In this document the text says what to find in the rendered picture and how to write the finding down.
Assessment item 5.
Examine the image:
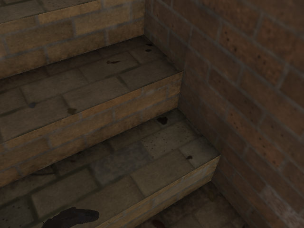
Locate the robot left hand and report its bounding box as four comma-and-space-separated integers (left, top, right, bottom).
41, 207, 100, 228

